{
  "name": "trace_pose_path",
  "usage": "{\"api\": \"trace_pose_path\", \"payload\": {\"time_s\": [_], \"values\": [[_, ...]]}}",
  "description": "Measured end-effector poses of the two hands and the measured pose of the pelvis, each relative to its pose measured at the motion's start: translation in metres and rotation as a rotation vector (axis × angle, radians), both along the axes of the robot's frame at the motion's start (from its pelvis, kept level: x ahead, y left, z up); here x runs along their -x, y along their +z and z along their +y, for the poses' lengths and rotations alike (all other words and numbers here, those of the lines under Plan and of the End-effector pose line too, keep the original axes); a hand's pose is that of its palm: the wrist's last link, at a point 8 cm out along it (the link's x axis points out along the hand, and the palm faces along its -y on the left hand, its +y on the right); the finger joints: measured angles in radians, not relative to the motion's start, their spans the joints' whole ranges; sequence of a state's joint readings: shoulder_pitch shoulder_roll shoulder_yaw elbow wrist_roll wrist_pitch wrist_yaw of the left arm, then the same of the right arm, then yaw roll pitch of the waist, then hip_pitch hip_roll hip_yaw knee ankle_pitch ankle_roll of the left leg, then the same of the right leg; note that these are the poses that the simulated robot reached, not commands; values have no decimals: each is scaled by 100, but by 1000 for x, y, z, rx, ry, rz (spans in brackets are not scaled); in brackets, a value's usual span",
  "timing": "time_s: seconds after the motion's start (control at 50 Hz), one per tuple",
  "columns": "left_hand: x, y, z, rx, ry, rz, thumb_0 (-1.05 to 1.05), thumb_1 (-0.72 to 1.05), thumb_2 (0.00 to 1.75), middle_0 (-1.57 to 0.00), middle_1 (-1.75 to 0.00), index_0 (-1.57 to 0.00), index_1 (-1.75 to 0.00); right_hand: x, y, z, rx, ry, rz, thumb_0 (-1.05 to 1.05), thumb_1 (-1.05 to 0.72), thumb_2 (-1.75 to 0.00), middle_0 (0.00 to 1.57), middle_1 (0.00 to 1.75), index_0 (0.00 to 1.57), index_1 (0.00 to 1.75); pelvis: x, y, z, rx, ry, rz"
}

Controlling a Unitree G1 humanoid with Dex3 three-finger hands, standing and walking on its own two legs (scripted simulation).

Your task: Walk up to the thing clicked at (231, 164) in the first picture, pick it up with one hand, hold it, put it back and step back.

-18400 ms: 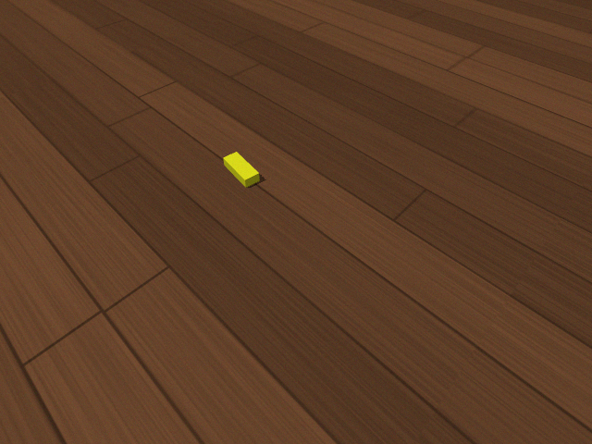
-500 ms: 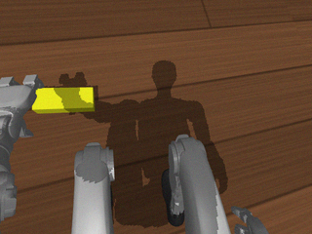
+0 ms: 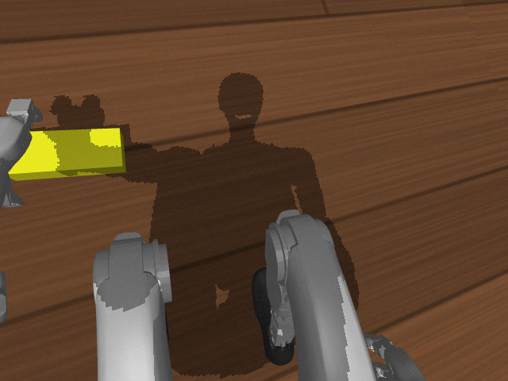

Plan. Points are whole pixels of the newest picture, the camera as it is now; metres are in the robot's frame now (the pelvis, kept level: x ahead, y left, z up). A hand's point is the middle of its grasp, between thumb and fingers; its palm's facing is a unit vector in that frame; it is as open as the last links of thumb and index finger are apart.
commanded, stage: rise first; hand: left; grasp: from above
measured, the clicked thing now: (68, 154) +0.51 +0.28 -0.32
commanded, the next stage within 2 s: none
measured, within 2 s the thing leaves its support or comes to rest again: neither
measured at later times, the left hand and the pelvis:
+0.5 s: hand (20, 161) +0.45 +0.31 -0.19, palm faces -0.46 -0.05 -0.89, open 14.1 cm; pelvis +0.00 +0.00 -0.01, yaw -1 degrees
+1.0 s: hand (22, 160) +0.46 +0.31 -0.20, palm faces -0.45 -0.06 -0.89, open 14.2 cm; pelvis +0.00 +0.00 -0.02, yaw -2 degrees
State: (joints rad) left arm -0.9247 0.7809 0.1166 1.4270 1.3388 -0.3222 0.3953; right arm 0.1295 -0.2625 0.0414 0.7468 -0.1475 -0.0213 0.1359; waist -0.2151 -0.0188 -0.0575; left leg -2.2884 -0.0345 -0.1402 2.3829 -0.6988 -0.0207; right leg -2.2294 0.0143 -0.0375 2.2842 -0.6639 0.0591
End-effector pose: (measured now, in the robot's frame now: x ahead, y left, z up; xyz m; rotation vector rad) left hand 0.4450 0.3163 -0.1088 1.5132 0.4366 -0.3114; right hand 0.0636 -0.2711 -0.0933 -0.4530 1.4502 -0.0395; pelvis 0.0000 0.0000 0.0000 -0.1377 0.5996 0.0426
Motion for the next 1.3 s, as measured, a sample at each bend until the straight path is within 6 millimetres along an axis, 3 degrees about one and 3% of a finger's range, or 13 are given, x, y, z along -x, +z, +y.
{"api": "trace_pose_path", "payload": {"time_s": [0.3, 1.3], "values": [[-15, -15, -5, 8, 18, -4, 0, -53, 103, -8, -97, -8, -98, 9, -1, -6, 18, -2, 47, 1, -91, -90, 20, 30, 20, 30, -5, -6, -1, 6, -11, 5], [-24, -38, 4, 10, 9, -7, 0, -56, 105, -8, -99, -7, -101, 30, 3, 6, 27, 22, 71, 0, -91, -90, 20, 30, 20, 30, 0, -19, 6, 43, -21, -28]]}}
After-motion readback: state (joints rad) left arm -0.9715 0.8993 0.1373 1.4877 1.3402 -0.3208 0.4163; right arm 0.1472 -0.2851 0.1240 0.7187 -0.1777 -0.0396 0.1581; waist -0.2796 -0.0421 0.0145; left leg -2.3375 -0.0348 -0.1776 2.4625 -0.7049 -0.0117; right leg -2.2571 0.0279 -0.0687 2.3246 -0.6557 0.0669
